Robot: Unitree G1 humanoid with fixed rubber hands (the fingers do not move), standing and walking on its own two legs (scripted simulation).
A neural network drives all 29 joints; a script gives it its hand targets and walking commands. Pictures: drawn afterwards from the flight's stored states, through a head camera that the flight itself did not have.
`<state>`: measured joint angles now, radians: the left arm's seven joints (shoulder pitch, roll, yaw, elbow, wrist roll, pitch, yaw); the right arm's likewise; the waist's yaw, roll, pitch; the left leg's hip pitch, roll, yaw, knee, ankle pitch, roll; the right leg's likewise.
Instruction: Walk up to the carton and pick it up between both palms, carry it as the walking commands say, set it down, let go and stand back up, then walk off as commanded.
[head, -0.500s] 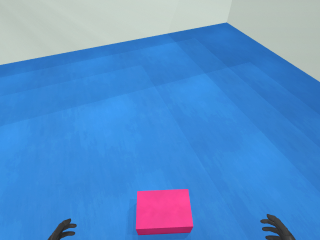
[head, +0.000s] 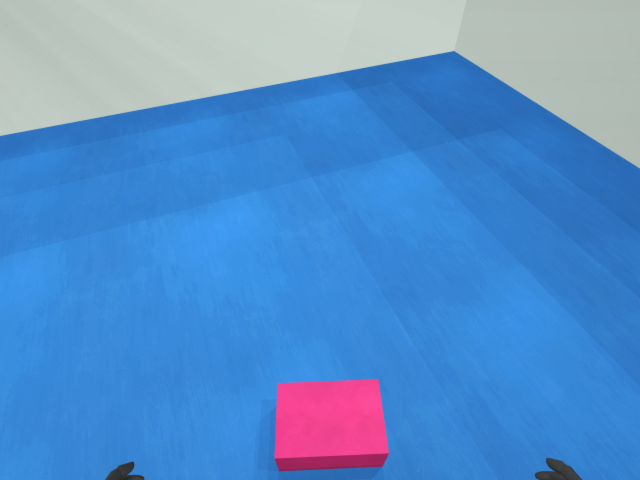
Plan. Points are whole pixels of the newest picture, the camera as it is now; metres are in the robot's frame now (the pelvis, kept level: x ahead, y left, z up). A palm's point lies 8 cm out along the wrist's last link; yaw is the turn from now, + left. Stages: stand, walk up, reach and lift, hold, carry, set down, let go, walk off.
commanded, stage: stand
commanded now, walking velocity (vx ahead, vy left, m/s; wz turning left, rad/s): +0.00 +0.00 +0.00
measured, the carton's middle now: (329, 424) +0.40 +0.00 -0.71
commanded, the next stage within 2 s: walk off in 0.92 s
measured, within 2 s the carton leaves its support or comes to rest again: neither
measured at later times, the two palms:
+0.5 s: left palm out of the picture +0.07 +0.31 -0.10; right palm out of the picture +0.08 -0.31 -0.10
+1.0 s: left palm out of the picture +0.07 +0.31 -0.10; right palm out of the picture +0.08 -0.32 -0.10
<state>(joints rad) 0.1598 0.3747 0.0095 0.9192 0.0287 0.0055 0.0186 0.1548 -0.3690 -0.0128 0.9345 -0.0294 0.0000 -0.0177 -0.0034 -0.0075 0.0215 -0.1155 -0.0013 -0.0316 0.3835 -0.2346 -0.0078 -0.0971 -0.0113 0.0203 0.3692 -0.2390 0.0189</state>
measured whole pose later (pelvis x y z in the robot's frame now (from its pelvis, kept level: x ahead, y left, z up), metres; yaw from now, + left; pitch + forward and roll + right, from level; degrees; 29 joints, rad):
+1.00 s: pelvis -0.01 +0.00 +0.00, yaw +1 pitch -3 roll +0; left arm 0.12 0.39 0.00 1.04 0.02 -0.01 0.01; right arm 0.12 -0.40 0.00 1.04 -0.01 -0.01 -0.01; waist 0.00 0.00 0.04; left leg -0.11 0.00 -0.04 0.35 -0.20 -0.01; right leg -0.09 -0.01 0.01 0.34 -0.20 0.01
